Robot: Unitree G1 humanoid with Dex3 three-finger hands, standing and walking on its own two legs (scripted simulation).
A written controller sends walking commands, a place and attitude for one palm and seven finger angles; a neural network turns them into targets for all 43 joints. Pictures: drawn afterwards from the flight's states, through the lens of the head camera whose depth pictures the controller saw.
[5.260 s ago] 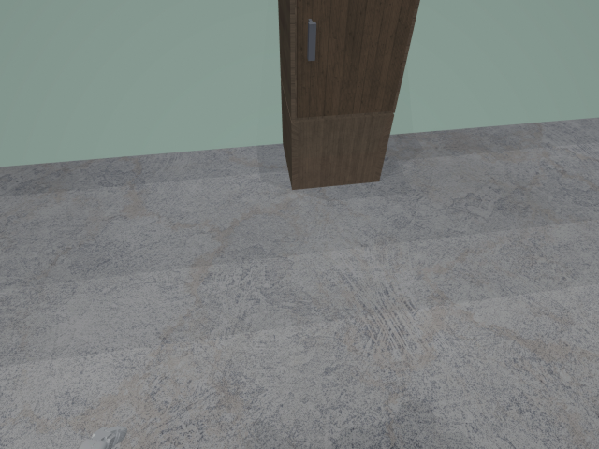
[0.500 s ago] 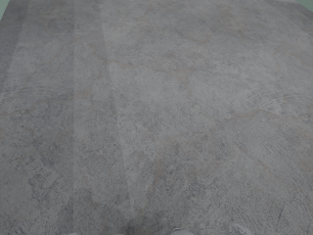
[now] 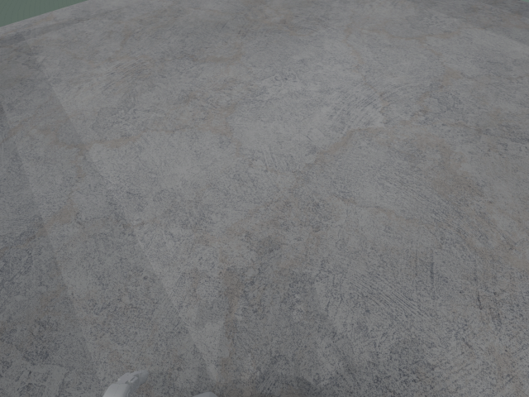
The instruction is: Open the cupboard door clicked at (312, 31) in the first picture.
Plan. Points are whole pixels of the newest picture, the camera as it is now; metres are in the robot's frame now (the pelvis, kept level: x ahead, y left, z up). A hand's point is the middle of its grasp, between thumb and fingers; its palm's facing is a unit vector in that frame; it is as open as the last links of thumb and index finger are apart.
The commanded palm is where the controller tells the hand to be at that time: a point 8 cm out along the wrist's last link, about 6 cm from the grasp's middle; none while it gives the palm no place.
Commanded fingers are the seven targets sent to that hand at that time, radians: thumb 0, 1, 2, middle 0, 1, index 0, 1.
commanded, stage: walk to a spot facing it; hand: left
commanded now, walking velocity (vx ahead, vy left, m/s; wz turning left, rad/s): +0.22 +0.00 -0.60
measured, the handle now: out of the picture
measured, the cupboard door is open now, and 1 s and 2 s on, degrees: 0 0 0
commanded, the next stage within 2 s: turn to face it in 0.70 s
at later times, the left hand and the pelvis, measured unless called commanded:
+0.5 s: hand out of the picture +0.09 +0.21 -0.16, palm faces -0.11 -0.98 -0.19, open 7.4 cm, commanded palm none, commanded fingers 0.00 0.90 0.90 -0.20 -0.30 -0.20 -0.30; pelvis +0.07 +0.01 +0.01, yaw -14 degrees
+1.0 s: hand (241, 268) +0.37 +0.08 -0.15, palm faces -0.50 -0.84 -0.23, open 7.4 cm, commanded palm none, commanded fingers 0.00 0.90 0.90 -0.20 -0.30 -0.20 -0.30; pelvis +0.16 -0.02 +0.00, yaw -27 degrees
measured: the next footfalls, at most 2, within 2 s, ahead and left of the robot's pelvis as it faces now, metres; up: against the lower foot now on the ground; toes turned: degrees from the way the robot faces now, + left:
left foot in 0.50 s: +0.19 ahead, +0.11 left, +0.00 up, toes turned -10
right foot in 0.98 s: +0.17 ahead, -0.16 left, +0.00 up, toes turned -33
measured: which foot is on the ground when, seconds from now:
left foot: up 0.00-0.48, down 0.50-0.98, up 1.00-1.00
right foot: down 0.00-0.50, up 0.52-0.96, down 0.98-1.00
